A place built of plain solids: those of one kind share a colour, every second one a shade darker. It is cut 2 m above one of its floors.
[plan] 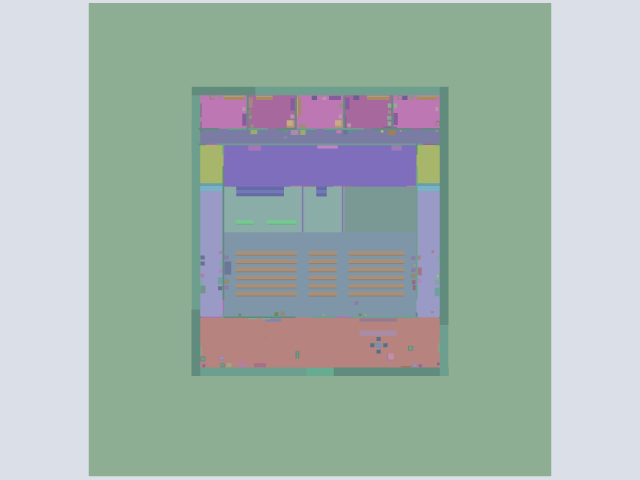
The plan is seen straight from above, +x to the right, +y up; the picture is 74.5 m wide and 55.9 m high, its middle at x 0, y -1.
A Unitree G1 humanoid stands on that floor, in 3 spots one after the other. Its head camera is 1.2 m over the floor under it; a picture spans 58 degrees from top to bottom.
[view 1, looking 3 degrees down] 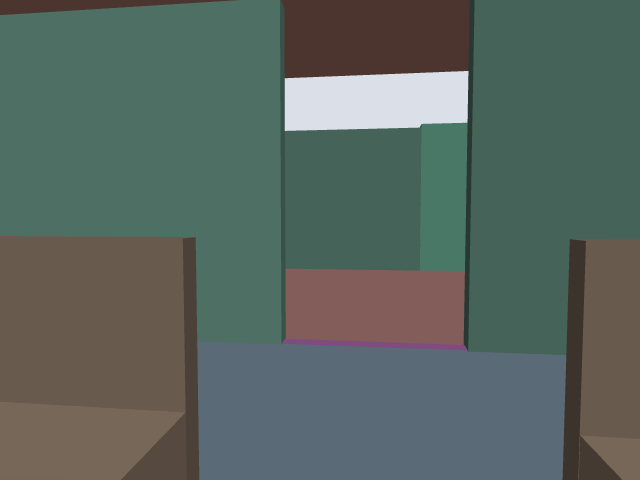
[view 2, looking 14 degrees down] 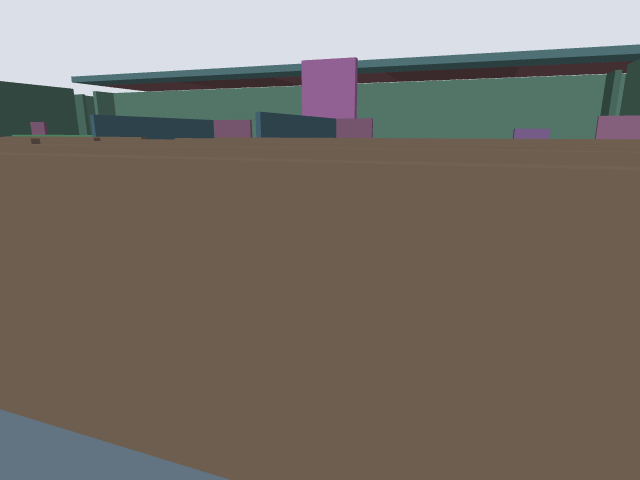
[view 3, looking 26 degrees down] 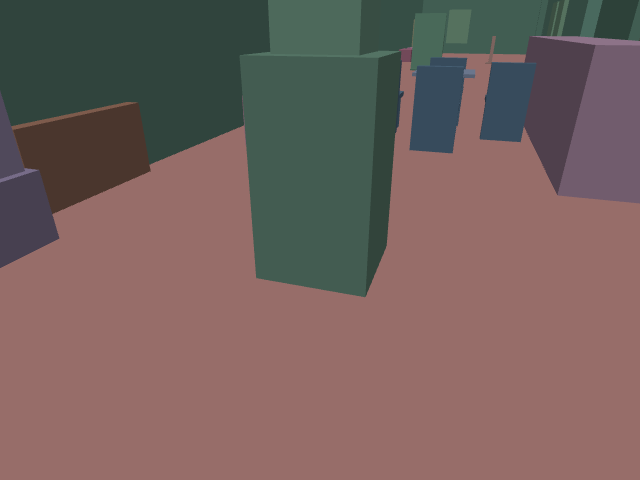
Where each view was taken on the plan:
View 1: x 2.65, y -5.95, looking -83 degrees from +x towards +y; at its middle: wall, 9.99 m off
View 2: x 7.20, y -8.70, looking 110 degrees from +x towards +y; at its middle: seats_parterre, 1.21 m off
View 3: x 12.65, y -12.97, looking -162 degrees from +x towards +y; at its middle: plinth_foyer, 2.10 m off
